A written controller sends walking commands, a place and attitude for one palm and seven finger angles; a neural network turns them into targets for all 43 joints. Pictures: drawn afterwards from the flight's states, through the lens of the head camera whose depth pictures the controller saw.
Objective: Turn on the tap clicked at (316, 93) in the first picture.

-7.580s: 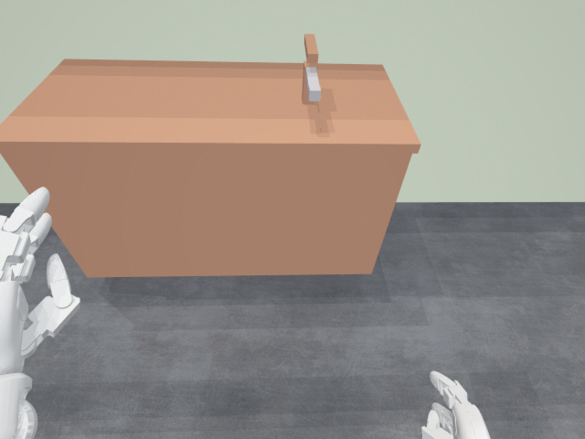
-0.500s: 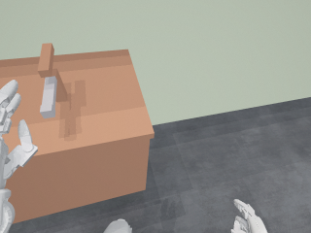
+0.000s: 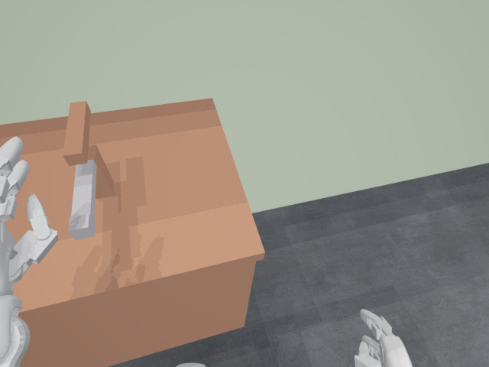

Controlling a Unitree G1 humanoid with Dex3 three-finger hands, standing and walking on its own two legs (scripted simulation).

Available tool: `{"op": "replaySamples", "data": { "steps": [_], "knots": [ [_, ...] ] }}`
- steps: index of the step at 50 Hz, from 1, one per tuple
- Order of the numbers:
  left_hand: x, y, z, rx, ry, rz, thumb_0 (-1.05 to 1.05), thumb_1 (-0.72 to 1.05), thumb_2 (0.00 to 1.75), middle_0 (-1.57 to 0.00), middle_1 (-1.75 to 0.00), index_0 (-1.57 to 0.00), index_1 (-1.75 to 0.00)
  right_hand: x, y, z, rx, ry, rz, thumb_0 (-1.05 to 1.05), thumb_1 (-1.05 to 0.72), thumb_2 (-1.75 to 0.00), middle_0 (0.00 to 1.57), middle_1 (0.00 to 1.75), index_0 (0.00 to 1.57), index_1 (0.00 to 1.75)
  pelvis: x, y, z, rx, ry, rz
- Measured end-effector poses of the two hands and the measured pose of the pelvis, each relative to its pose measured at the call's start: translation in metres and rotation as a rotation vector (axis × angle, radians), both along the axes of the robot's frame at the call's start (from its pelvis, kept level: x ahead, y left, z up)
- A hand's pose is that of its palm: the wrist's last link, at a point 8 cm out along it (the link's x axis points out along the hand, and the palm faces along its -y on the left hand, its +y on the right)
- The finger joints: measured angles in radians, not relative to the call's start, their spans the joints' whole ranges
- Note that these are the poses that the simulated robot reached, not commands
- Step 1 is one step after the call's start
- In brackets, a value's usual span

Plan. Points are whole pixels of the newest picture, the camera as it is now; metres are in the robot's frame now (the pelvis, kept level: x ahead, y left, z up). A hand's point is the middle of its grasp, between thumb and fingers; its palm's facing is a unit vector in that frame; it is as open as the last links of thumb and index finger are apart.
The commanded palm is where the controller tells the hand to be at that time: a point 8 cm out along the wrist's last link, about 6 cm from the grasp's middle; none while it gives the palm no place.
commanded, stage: come to a stop and stand still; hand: left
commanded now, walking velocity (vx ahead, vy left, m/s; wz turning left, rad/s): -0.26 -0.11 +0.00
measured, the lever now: (82, 227) +0.28 +0.28 +0.06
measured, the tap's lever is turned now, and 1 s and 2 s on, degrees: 0 0 0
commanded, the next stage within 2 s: look again from close up in 1.46 s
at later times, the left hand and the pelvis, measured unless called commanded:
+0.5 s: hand (60, 222) +0.23 +0.24 +0.17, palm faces +0.40 -0.83 -0.39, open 7.4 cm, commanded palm +0.15 +0.26 +0.19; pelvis -0.02 -0.02 +0.01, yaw -2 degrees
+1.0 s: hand (25, 226) +0.23 +0.29 +0.16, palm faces +0.36 -0.87 -0.33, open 7.4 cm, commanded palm +0.17 +0.32 +0.19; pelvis +0.00 +0.05 +0.01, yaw -1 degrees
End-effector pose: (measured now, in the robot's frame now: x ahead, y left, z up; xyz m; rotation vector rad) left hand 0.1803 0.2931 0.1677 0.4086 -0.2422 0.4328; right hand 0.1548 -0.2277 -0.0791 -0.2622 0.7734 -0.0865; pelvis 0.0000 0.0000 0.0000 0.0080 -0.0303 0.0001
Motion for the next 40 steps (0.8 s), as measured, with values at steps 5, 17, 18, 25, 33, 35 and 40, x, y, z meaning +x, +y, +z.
{"op": "replaySamples", "data": {
  "steps": [5, 17, 18, 25, 33, 35, 40],
  "knots": [
    [0.018, -0.018, 0.029, 0.048, -0.097, -0.121, 0.02, 0.89, 0.90, -0.21, -0.30, -0.21, -0.30, 0.022, 0.012, 0.024, 0.019, -0.097, 0.014, 0.01, -0.91, -0.90, 0.20, 0.29, 0.20, 0.30, 0.001, 0.000, 0.007, -0.002, -0.010, 0.001],
    [0.000, -0.003, 0.050, 0.233, 0.037, -0.033, 0.01, 0.88, 0.90, -0.22, -0.30, -0.22, -0.30, 0.022, 0.003, 0.017, 0.085, -0.106, 0.029, 0.01, -0.90, -0.90, 0.21, 0.30, 0.20, 0.30, 0.002, -0.017, 0.013, -0.026, 0.016, -0.001],
    [0.003, 0.006, 0.054, 0.237, 0.013, -0.007, 0.01, 0.88, 0.89, -0.22, -0.30, -0.22, -0.31, 0.018, -0.001, 0.013, 0.070, -0.075, 0.045, 0.01, -0.90, -0.90, 0.21, 0.30, 0.20, 0.30, -0.002, -0.020, 0.013, -0.018, 0.012, 0.006],
    [0.009, -0.013, 0.022, 0.058, 0.025, -0.055, 0.01, 0.89, 0.90, -0.20, -0.30, -0.21, -0.30, -0.017, -0.027, 0.012, 0.052, -0.037, -0.008, 0.01, -0.90, -0.90, 0.21, 0.30, 0.20, 0.30, -0.022, -0.015, 0.012, -0.006, 0.002, -0.033],
    [-0.009, -0.031, 0.002, 0.042, 0.068, -0.267, 0.01, 0.88, 0.89, -0.22, -0.30, -0.22, -0.31, -0.051, -0.022, 0.030, -0.035, -0.043, -0.113, 0.01, -0.91, -0.90, 0.20, 0.29, 0.20, 0.30, -0.023, 0.001, 0.011, -0.023, -0.001, -0.045],
    [-0.008, -0.013, 0.012, 0.081, 0.017, -0.229, 0.01, 0.88, 0.89, -0.22, -0.31, -0.23, -0.31, -0.054, -0.015, 0.031, -0.043, -0.040, -0.112, 0.01, -0.91, -0.90, 0.20, 0.29, 0.20, 0.30, -0.023, 0.006, 0.011, -0.029, -0.005, -0.041],
    [-0.008, 0.031, 0.036, 0.134, -0.095, -0.103, 0.01, 0.88, 0.89, -0.22, -0.30, -0.22, -0.31, -0.047, 0.010, 0.026, -0.013, -0.045, -0.066, 0.01, -0.90, -0.90, 0.20, 0.29, 0.20, 0.30, -0.019, 0.022, 0.011, -0.038, -0.006, -0.032]
  ]
}}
